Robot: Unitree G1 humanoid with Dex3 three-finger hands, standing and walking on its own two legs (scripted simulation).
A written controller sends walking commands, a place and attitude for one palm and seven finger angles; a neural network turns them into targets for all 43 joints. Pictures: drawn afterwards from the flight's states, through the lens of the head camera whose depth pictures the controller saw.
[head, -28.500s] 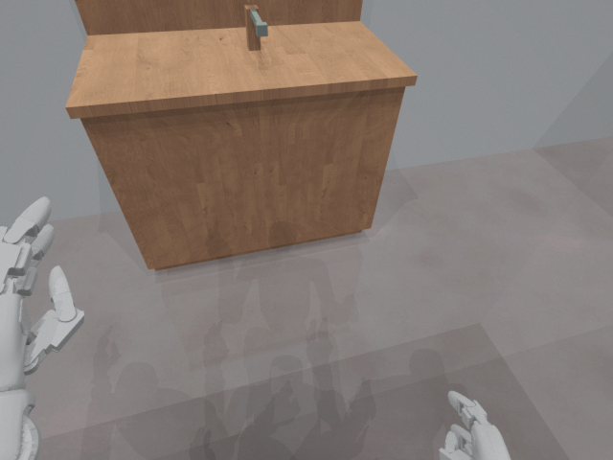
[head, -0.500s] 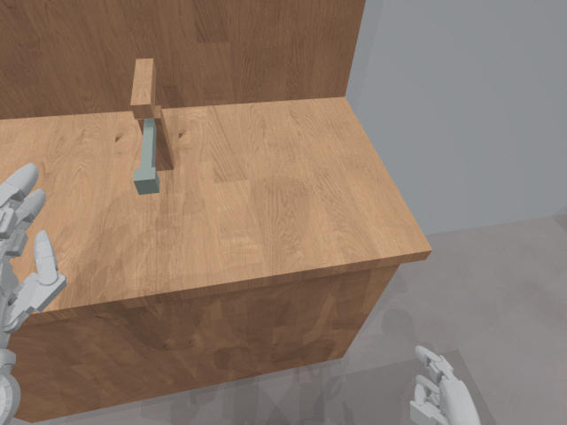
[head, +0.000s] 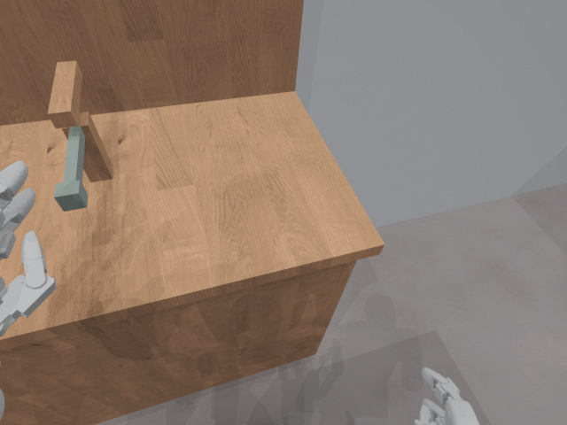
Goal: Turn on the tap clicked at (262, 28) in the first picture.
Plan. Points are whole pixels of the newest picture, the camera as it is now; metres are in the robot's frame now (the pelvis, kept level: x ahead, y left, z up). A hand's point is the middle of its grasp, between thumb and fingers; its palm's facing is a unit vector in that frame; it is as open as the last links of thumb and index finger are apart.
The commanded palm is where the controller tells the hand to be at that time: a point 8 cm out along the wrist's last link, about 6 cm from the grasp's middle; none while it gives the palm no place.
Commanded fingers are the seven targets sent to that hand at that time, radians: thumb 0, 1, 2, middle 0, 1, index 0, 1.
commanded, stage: shuffle to correct the standing spot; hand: left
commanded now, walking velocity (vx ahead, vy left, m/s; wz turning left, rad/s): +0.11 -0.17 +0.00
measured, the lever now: (71, 195) +0.36 +0.31 +0.12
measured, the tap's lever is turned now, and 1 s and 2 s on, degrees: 0 0 0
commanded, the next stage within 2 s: come to a stop and stand still in 0.24 s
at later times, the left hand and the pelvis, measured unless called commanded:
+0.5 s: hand (50, 272) +0.22 +0.25 +0.17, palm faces +0.37 -0.84 -0.40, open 7.4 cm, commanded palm +0.16 +0.27 +0.18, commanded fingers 0.00 0.90 0.90 -0.20 -0.30 -0.20 -0.30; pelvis +0.01 -0.01 +0.00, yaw +1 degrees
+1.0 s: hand out of the picture +0.21 +0.31 +0.18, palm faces +0.44 -0.82 -0.37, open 7.4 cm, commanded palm +0.15 +0.32 +0.18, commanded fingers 0.00 0.90 0.90 -0.20 -0.30 -0.20 -0.30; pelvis -0.02 +0.05 +0.01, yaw -2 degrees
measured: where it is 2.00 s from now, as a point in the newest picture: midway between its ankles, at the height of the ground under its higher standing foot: outside the picture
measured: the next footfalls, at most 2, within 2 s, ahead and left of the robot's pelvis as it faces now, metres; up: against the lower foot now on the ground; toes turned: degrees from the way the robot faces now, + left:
none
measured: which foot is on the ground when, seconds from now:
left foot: down 0.00-1.00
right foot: down 0.00-1.00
